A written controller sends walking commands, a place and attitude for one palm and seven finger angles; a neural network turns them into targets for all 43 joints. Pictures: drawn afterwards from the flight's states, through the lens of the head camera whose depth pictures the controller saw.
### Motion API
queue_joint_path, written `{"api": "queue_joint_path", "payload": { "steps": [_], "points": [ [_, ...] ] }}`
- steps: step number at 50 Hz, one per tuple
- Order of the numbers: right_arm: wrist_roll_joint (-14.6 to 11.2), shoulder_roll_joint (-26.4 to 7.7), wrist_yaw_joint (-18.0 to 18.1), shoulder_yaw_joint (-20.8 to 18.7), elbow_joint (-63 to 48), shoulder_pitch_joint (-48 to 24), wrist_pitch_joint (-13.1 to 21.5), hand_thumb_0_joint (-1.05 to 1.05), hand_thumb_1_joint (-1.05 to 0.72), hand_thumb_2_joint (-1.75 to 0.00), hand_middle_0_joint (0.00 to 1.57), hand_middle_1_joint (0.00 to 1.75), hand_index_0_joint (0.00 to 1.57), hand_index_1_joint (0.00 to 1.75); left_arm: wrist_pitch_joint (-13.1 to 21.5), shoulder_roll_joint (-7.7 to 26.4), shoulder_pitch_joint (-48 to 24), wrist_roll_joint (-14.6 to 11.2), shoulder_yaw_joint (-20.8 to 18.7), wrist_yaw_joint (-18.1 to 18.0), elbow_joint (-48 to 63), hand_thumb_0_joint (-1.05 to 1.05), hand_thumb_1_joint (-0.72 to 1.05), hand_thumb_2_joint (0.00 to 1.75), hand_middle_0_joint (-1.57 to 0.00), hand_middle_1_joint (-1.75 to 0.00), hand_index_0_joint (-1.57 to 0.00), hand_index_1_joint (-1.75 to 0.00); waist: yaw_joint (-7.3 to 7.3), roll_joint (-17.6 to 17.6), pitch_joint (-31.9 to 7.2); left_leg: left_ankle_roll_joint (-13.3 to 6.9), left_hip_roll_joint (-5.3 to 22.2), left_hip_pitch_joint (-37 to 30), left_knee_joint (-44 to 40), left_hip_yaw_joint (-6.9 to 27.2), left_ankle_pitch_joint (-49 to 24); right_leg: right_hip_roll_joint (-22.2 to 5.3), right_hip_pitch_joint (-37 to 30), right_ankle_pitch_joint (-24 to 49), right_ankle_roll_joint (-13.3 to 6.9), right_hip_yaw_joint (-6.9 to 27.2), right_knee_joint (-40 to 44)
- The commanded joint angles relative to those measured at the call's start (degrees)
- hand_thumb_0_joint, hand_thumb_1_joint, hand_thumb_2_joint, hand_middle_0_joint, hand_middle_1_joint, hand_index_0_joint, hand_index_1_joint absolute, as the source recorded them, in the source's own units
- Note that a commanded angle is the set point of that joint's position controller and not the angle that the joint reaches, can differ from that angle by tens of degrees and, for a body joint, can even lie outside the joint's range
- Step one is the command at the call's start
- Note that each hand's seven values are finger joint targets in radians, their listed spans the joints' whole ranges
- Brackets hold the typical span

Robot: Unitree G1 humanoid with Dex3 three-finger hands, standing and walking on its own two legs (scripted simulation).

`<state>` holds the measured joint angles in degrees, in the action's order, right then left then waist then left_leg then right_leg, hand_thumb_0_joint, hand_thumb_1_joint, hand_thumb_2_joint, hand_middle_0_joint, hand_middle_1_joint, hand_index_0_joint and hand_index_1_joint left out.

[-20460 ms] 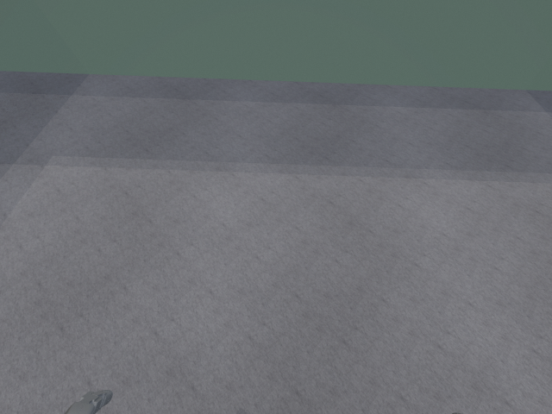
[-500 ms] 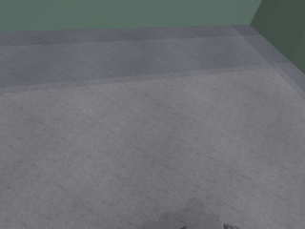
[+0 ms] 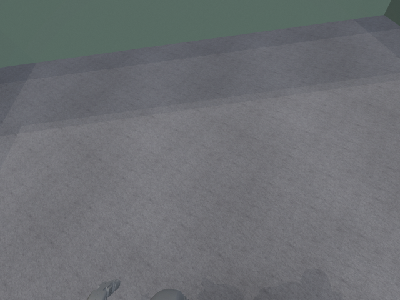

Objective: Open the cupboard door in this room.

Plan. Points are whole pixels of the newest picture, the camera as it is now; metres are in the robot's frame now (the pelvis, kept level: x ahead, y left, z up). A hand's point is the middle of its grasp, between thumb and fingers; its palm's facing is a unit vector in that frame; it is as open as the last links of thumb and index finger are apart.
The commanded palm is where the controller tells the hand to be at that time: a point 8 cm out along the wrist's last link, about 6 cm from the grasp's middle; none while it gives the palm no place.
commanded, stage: turn or walk to find it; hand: left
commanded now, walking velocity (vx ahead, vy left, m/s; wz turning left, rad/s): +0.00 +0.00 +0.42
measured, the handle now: out of the picture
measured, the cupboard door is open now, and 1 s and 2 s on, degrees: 0 0 0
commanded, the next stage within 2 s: stand and wait in 0.86 s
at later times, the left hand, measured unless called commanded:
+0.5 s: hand out of the picture -0.09 +0.25 -0.19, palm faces +0.30 -0.92 -0.25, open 7.4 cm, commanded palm none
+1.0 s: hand out of the picture +0.01 +0.23 -0.15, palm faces +0.36 -0.89 -0.28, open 7.4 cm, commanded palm none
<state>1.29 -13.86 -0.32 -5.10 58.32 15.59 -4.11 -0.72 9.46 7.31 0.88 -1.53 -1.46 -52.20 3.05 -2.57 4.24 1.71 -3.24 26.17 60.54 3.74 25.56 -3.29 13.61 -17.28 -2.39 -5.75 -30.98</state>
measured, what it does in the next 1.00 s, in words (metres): steps on the spot, turning left: left foot, then right foot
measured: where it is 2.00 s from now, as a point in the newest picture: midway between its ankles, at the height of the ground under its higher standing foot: outside the picture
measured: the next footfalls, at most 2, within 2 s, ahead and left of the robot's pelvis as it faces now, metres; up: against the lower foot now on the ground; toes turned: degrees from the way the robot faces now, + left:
left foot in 0.42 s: -0.03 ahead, +0.14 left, +0.00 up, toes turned +17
right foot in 0.98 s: +0.04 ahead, -0.07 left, +0.00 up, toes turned +20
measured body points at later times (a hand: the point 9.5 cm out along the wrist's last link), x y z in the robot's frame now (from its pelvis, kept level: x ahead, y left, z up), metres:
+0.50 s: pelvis -0.03 +0.04 -0.01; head -0.01 +0.08 +0.44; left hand -0.10 +0.30 -0.17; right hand +0.15 -0.17 -0.13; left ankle -0.07 +0.13 -0.74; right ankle -0.01 -0.09 -0.71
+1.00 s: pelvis -0.04 +0.00 -0.01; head +0.00 -0.01 +0.44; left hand -0.01 +0.28 -0.13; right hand +0.06 -0.22 -0.17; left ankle -0.07 +0.13 -0.74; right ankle +0.00 -0.09 -0.74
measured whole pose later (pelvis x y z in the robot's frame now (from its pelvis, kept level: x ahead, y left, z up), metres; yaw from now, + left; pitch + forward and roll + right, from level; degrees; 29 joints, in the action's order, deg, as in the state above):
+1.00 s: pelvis -0.04 +0.00 -0.01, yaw +23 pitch -1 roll +1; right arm 0.9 -12.1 0.6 -3.4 59.4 15.2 -1.7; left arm -0.4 10.8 5.5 0.7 -1.8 -1.6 -54.2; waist 2.3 -2.4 3.8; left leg 0.2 -3.0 15.9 30.9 5.5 14.4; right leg -0.5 14.5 -15.9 -0.2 -2.2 -31.6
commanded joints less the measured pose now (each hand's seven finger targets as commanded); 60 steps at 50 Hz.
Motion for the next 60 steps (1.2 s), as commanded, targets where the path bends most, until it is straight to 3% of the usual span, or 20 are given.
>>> {"api": "queue_joint_path", "payload": {
  "steps": [1,8,15,19,20,21,22,23,25,29,42,45,47,48,49,50,52,53,57,60],
  "points": [
    [0.0,-3.4,-0.4,-0.8,-3.0,1.7,0.8,0.0,-0.9,-0.9,0.2,0.3,0.2,0.3,1.7,9.7,1.6,-0.2,-2.3,-0.3,3.2,0.0,0.9,0.9,-0.2,-0.3,-0.2,-0.3,-1.83,11.4,-1.8,1.7,4.0,5.4,10.3,-0.4,-6.1,-13.0,-3.2,15.6,-2.0,7.1,14.0],
    [-0.1,-3.1,-0.2,-0.2,-3.9,-3.5,0.7,0.0,-0.9,-0.9,0.2,0.3,0.2,0.3,1.8,10.9,8.2,0.3,-2.9,-0.5,0.6,0.0,0.9,0.9,-0.2,-0.3,-0.2,-0.3,-4.24,11.4,-2.8,3.1,5.9,5.2,3.1,-1.9,-3.2,-16.0,-8.6,22.5,-4.5,6.0,12.6],
    [-0.9,-2.1,-0.1,1.2,-5.8,-8.5,1.8,0.0,-0.9,-0.9,0.2,0.3,0.2,0.3,1.2,13.8,10.7,1.0,-3.8,-0.4,-1.2,0.0,0.9,0.9,-0.2,-0.3,-0.2,-0.3,-6.16,14.0,-6.2,1.6,5.3,-2.0,-15.2,-6.5,1.9,-17.9,-11.6,29.9,-6.5,4.1,8.4],
    [-0.9,-3.5,-0.1,1.1,-5.2,-4.4,2.8,0.0,-0.9,-0.9,0.2,0.3,0.2,0.3,0.5,14.4,8.4,0.4,-4.1,-0.1,-1.5,0.0,0.9,0.9,-0.2,-0.3,-0.2,-0.3,-2.77,11.5,-7.7,0.3,5.0,-15.4,-33.4,-8.5,-11.5,-16.5,-4.4,22.8,-1.5,-0.9,1.4],
    [-0.7,-6.6,-0.1,0.5,-4.8,-2.5,3.4,0.0,-0.9,-0.9,0.2,0.3,0.2,0.3,0.1,12.7,8.7,-0.1,-3.8,0.0,-1.2,0.0,0.9,0.9,-0.2,-0.3,-0.2,-0.3,-1.4,3.0,-9.1,-1.2,9.2,-23.3,-39.0,-2.9,-18.6,-13.5,2.8,14.2,1.6,-3.5,-6.2],
    [-0.2,-12.2,0.1,-0.9,-5.3,-0.9,3.7,0.0,-0.9,-0.9,0.2,0.3,0.2,0.3,-0.2,9.0,8.6,-0.4,-2.9,0.3,0.7,0.0,0.9,0.9,-0.2,-0.3,-0.2,-0.3,-0.46,-14.5,-8.2,-7.5,23.3,-28.7,-41.6,16.1,-36.0,-5.3,17.2,-12.7,6.3,-6.0,-17.7],
    [-0.5,-14.2,0.4,-1.1,-4.6,1.0,3.0,0.0,-0.9,-0.9,0.2,0.3,0.2,0.3,-0.9,8.9,4.8,0.1,-2.0,0.1,1.7,0.0,0.9,0.9,-0.2,-0.3,-0.2,-0.3,0.81,-12.4,-6.9,-11.5,27.1,-23.8,-42.5,15.6,-41.2,-4.0,16.7,-19.7,6.2,-1.0,-25.2],
    [-0.1,-13.0,0.8,-0.8,-4.5,-0.4,3.0,0.0,-0.9,-0.9,0.2,0.3,0.2,0.3,-1.3,9.3,4.2,0.2,-2.5,0.2,1.6,0.0,0.9,0.9,-0.2,-0.3,-0.2,-0.3,0.17,-9.0,-5.9,-12.7,25.9,-20.4,-43.0,13.5,-36.2,-4.3,16.1,-17.9,5.7,1.7,-28.7],
    [0.0,-10.2,1.6,0.1,-5.8,-6.3,3.1,0.0,-0.9,-0.9,0.2,0.3,0.2,0.3,-1.8,10.1,3.4,0.2,-3.0,0.4,0.0,0.0,0.9,0.9,-0.2,-0.3,-0.2,-0.3,-1.8,-11.1,-1.4,-11.0,20.4,-16.6,-43.5,11.0,-31.5,-4.1,17.8,-11.1,6.2,4.2,-32.2],
    [-0.5,-9.0,1.6,0.5,-6.3,-6.3,3.9,0.0,-0.9,-0.9,0.2,0.3,0.2,0.3,-1.2,9.7,6.1,0.2,-2.9,0.9,-1.6,0.0,0.9,0.9,-0.2,-0.3,-0.2,-0.3,-3.18,-5.0,-4.5,-9.9,16.3,-21.1,-41.8,6.2,-38.4,-2.8,18.0,-4.7,7.5,4.1,-33.6],
    [0.2,-8.5,1.6,-0.8,-5.1,0.0,3.6,0.0,-0.9,-0.9,0.2,0.3,0.2,0.3,-0.7,7.5,-2.0,-0.5,-2.2,0.2,2.8,0.0,0.9,0.9,-0.2,-0.3,-0.2,-0.3,-0.64,-6.3,-6.7,-12.4,16.1,-21.3,-38.3,16.1,-44.0,0.5,11.9,-9.5,7.2,4.8,-15.8],
    [0.2,-7.7,1.6,-0.6,-4.9,-1.0,3.6,0.0,-0.9,-0.9,0.2,0.3,0.2,0.3,-0.2,6.9,1.7,-0.8,-1.9,0.1,1.5,0.0,0.9,0.9,-0.2,-0.3,-0.2,-0.3,-2.45,-6.4,-8.9,-11.1,14.3,-18.7,-36.9,15.5,-42.8,2.1,4.0,-4.9,6.1,3.8,-5.7],
    [-0.3,-5.5,1.6,0.0,-3.7,-1.2,4.0,0.0,-0.9,-0.9,0.2,0.3,0.2,0.3,0.8,6.8,6.4,-0.6,-1.5,-0.2,-1.2,0.0,0.9,0.9,-0.2,-0.3,-0.2,-0.3,-4.61,-3.1,-11.4,-7.5,11.2,-14.9,-34.1,11.9,-33.1,1.4,-6.7,7.2,5.5,3.4,7.8],
    [-0.8,-2.7,1.4,0.6,-2.9,0.0,4.4,0.0,-0.9,-0.9,0.2,0.3,0.2,0.3,1.4,8.8,7.8,-0.2,-1.4,-0.5,-2.2,0.0,0.9,0.9,-0.2,-0.3,-0.2,-0.3,-4.8,2.8,-11.7,-4.5,8.1,-9.3,-30.8,8.3,-22.6,-3.8,-13.5,10.7,4.4,8.9,11.8],
    [-1.1,0.6,1.3,1.6,-3.1,1.3,4.5,0.0,-0.9,-0.9,0.2,0.3,0.2,0.3,2.0,11.6,7.0,0.1,-1.5,-0.7,-2.6,0.0,0.9,0.9,-0.2,-0.3,-0.2,-0.3,-3.66,13.8,-10.6,-1.4,3.1,-3.5,-28.4,2.7,-7.2,-13.3,-14.5,13.0,0.3,20.4,13.1],
    [-0.7,-0.5,1.6,1.6,-3.2,0.5,4.1,0.0,-0.9,-0.9,0.2,0.3,0.2,0.3,1.9,12.8,4.8,0.1,-1.3,-0.3,-1.8,0.0,0.9,0.9,-0.2,-0.3,-0.2,-0.3,-3.71,14.8,-5.9,-0.8,2.4,-5.0,-26.7,0.7,1.7,-17.4,-6.1,10.1,-4.6,23.9,16.1],
    [0.2,-2.4,1.7,1.1,-1.4,0.3,2.9,0.0,-0.9,-0.9,0.2,0.3,0.2,0.3,1.6,11.1,1.5,0.1,-1.8,-0.3,-1.7,0.0,0.9,0.9,-0.2,-0.3,-0.2,-0.3,-3.28,17.2,0.0,-1.1,4.3,-7.6,-22.1,0.8,1.0,-13.9,2.7,-1.0,-6.8,24.7,19.9],
    [0.2,-1.9,1.7,1.3,-0.4,0.6,2.8,0.0,-0.9,-0.9,0.2,0.3,0.2,0.3,1.3,10.2,1.4,0.0,-1.6,-0.1,-2.2,0.0,0.9,0.9,-0.2,-0.3,-0.2,-0.3,-3.02,14.7,2.1,-1.2,4.4,-7.0,-20.8,-0.4,-0.9,-12.1,2.7,2.3,-6.7,23.8,18.6],
    [-0.2,-1.9,1.9,0.9,0.4,0.0,2.4,0.0,-0.9,-0.9,0.2,0.3,0.2,0.3,0.6,10.2,4.6,-0.1,-2.6,0.1,-2.9,0.0,0.9,0.9,-0.2,-0.3,-0.2,-0.3,-3.36,9.1,1.9,-0.2,4.8,-3.3,-10.7,-3.0,-2.0,-10.0,-0.2,12.2,-6.4,21.5,16.9],
    [-0.2,-2.6,2.0,0.3,-0.8,-1.8,2.0,0.0,-0.9,-0.9,0.2,0.3,0.2,0.3,0.5,10.0,7.0,0.0,-3.6,0.2,-2.9,0.0,0.9,0.9,-0.2,-0.3,-0.2,-0.3,-4.19,9.4,0.0,0.6,5.5,-0.9,-5.8,-2.5,-2.7,-9.6,-2.3,11.4,-6.4,23.1,16.8]
  ]
}}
